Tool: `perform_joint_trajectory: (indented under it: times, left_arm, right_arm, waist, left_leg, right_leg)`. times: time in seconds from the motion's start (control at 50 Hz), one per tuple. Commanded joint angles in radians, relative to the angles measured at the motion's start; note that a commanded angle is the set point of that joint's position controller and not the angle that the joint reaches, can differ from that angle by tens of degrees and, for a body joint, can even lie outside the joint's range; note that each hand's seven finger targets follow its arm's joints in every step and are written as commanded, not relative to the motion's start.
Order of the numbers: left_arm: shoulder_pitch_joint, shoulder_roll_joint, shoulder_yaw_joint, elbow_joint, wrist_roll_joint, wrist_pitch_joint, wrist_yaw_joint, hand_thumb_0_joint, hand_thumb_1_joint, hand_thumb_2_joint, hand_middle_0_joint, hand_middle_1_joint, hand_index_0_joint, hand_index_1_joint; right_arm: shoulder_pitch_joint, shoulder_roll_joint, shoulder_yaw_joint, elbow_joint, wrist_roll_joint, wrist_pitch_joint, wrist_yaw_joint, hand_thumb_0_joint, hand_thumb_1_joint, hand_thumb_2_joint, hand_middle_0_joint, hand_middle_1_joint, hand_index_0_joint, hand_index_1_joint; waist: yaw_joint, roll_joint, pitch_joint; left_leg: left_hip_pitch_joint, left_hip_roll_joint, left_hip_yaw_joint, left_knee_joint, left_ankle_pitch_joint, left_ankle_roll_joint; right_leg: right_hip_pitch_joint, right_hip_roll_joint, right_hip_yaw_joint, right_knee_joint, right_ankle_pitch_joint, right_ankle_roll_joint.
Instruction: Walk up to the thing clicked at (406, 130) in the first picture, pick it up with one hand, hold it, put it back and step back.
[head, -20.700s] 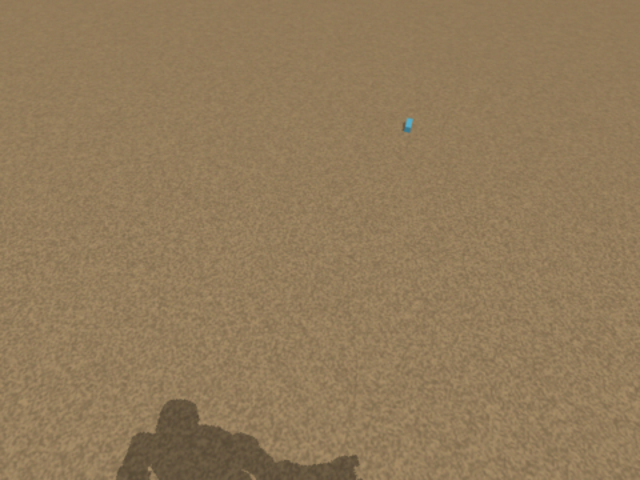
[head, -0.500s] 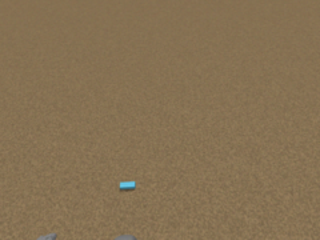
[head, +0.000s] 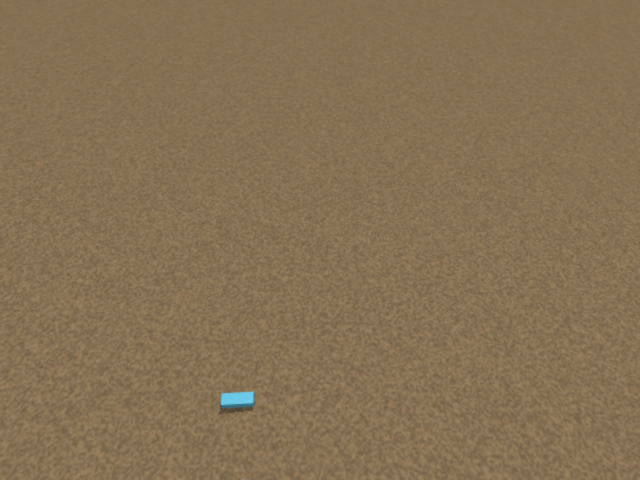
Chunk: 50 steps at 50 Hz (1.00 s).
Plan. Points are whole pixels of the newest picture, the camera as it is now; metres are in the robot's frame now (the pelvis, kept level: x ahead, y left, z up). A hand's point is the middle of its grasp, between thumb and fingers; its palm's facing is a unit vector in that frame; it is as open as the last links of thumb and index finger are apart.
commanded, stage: walk up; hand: left
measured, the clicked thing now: (238, 399) +0.45 +0.21 -0.74
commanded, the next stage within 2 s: stand in 1.22 s
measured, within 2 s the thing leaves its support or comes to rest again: neither
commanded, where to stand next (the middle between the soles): +0.07 -0.06 m, yaw +2 degrees
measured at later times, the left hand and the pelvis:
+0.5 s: hand out of the picture +0.15 +0.25 -0.13, palm faces -0.02 -0.94 -0.34, open 7.3 cm; pelvis +0.03 +0.00 +0.02, yaw +0 degrees
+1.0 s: hand out of the picture +0.09 +0.26 -0.13, palm faces +0.00 -0.94 -0.34, open 7.3 cm; pelvis +0.03 +0.00 +0.03, yaw +1 degrees
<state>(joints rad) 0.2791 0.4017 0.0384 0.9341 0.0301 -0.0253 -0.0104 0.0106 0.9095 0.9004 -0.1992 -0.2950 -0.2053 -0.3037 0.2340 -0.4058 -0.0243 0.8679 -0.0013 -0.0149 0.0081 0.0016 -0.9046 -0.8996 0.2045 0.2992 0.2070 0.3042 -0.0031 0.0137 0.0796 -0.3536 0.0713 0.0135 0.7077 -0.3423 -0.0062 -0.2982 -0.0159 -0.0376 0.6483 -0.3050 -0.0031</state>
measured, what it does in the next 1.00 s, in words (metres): stands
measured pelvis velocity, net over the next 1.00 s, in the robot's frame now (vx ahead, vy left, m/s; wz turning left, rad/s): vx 0.03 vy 0.00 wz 0.02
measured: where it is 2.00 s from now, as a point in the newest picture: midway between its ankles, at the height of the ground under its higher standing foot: outside the picture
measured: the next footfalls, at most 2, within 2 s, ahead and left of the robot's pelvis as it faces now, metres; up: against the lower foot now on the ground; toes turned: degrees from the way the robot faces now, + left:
none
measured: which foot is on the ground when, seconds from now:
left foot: down 0.00-1.00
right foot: down 0.00-1.00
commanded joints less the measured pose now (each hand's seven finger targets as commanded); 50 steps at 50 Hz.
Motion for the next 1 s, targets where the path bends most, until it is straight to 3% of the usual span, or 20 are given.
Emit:
perform_joint_trajectory:
  times: [0.0,0.04,0.06,0.08,0.1,0.16,0.26,0.48,0.7,0.98]
  left_arm:
    - [-0.113,0.250,0.047,-0.071,-0.016,-0.033,0.014,0.000,0.900,0.900,-0.200,-0.300,-0.200,-0.300]
    - [-0.137,0.221,0.034,-0.052,-0.020,-0.030,0.015,0.000,0.900,0.900,-0.200,-0.300,-0.200,-0.300]
    - [-0.126,0.207,0.030,-0.042,-0.025,-0.027,0.014,0.000,0.900,0.900,-0.200,-0.300,-0.200,-0.300]
    - [-0.107,0.205,0.029,-0.033,-0.029,-0.025,0.012,0.000,0.900,0.900,-0.200,-0.300,-0.200,-0.300]
    - [-0.108,0.202,0.027,-0.019,-0.029,-0.026,0.014,0.000,0.900,0.900,-0.200,-0.300,-0.200,-0.300]
    - [-0.144,0.204,0.026,0.011,-0.033,-0.025,0.019,0.000,0.900,0.900,-0.200,-0.300,-0.200,-0.300]
    - [-0.189,0.186,0.017,0.050,-0.036,-0.014,0.021,0.000,0.900,0.900,-0.200,-0.300,-0.200,-0.300]
    - [-0.275,0.172,0.009,0.123,-0.029,-0.005,0.014,0.000,0.900,0.900,-0.200,-0.300,-0.200,-0.300]
    - [-0.273,0.165,0.012,0.159,-0.022,-0.007,0.010,0.000,0.900,0.900,-0.200,-0.300,-0.200,-0.300]
    - [-0.233,0.160,0.018,0.164,-0.018,-0.004,0.013,0.000,0.900,0.900,-0.200,-0.300,-0.200,-0.300]
  right_arm:
    - [0.002,-0.165,-0.041,-0.014,0.010,-0.015,-0.010,0.000,-0.900,-0.900,0.200,0.300,0.200,0.300]
    - [0.009,-0.169,-0.043,0.029,0.013,-0.028,-0.010,0.000,-0.900,-0.900,0.200,0.300,0.200,0.300]
    - [-0.008,-0.188,-0.047,0.033,0.009,-0.032,-0.010,0.000,-0.900,-0.900,0.200,0.300,0.200,0.300]
    - [-0.037,-0.204,-0.044,0.036,0.008,-0.035,-0.006,0.000,-0.900,-0.900,0.200,0.300,0.200,0.300]
    - [-0.058,-0.199,-0.039,0.046,0.012,-0.035,-0.004,0.000,-0.900,-0.900,0.200,0.300,0.200,0.300]
    - [-0.072,-0.182,-0.027,0.087,0.013,-0.030,-0.007,0.000,-0.900,-0.900,0.200,0.300,0.200,0.300]
    - [-0.116,-0.181,-0.022,0.136,0.011,-0.028,-0.010,0.000,-0.900,-0.900,0.200,0.300,0.200,0.300]
    - [-0.187,-0.169,-0.010,0.203,0.002,-0.021,-0.009,0.000,-0.900,-0.900,0.200,0.300,0.200,0.300]
    - [-0.202,-0.164,-0.012,0.221,-0.002,-0.015,-0.007,0.000,-0.900,-0.900,0.200,0.300,0.200,0.300]
    - [-0.193,-0.163,-0.016,0.227,-0.003,-0.013,-0.011,0.000,-0.900,-0.900,0.200,0.300,0.200,0.300]
  waist:
    - [-0.025,-0.107,-0.018]
    - [-0.033,-0.131,-0.073]
    - [-0.021,-0.120,-0.114]
    - [0.001,-0.104,-0.124]
    - [0.007,-0.095,-0.127]
    - [0.003,-0.064,-0.131]
    - [0.010,-0.029,-0.153]
    - [0.006,0.009,-0.126]
    - [0.000,-0.004,-0.104]
    - [0.002,-0.005,-0.115]
  left_leg:
    - [0.066,-0.037,-0.027,-0.030,-0.116,0.034]
    - [0.158,0.000,-0.045,-0.164,0.194,0.037]
    - [0.189,0.024,-0.094,-0.177,0.272,0.049]
    - [0.184,0.038,-0.111,-0.176,0.277,0.063]
    - [0.176,0.036,-0.103,-0.164,0.303,0.063]
    - [0.188,0.028,-0.078,-0.194,0.365,0.043]
    - [0.207,0.050,-0.093,-0.259,0.417,0.051]
    - [0.223,0.056,-0.089,-0.376,0.332,0.030]
    - [0.236,0.046,-0.091,-0.409,0.241,0.025]
    - [0.242,0.051,-0.095,-0.410,0.288,0.027]
  right_leg:
    - [-0.076,-0.246,0.303,-0.260,0.083,-0.183]
    - [-0.033,-0.172,0.176,-0.183,0.248,-0.101]
    - [-0.011,-0.134,0.139,-0.167,0.260,-0.075]
    - [0.005,-0.109,0.122,-0.175,0.197,-0.060]
    - [0.041,-0.106,0.114,-0.191,0.182,-0.056]
    - [0.094,-0.128,0.116,-0.184,0.299,-0.060]
    - [0.157,-0.112,0.082,-0.212,0.296,-0.043]
    - [0.207,-0.111,0.077,-0.333,0.227,-0.020]
    - [0.177,-0.107,0.085,-0.393,0.137,-0.011]
    - [0.201,-0.106,0.065,-0.385,0.188,-0.007]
